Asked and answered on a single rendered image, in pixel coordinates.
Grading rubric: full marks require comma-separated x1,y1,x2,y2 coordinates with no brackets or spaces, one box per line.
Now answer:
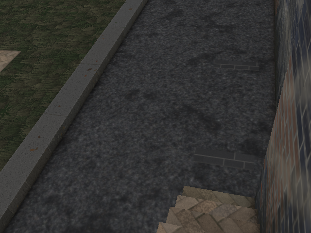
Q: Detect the stairs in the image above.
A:
156,185,260,233

